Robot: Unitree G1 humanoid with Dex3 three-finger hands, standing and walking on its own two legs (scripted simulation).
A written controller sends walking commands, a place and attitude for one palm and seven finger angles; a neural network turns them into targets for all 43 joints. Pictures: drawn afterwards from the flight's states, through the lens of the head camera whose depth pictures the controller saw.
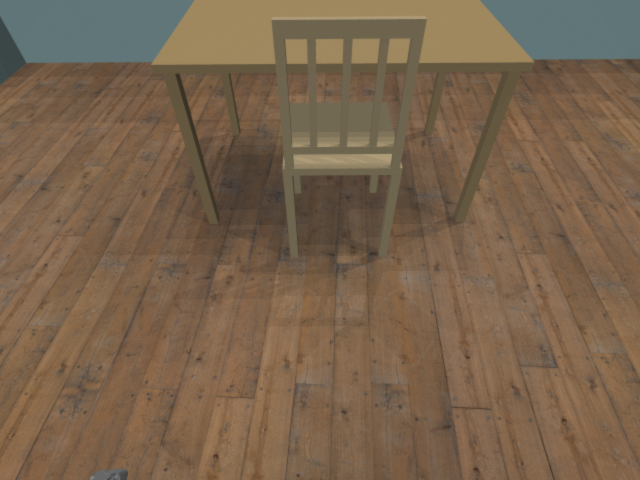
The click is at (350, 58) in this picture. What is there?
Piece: chair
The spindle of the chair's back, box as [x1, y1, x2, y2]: [340, 39, 352, 146]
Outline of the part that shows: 352,39 344,39 343,41 340,146 346,146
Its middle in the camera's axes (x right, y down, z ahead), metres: +0.07 -0.40 +1.10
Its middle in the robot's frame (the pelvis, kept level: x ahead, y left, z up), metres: +1.09 +0.00 -0.06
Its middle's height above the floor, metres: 0.71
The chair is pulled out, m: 0.00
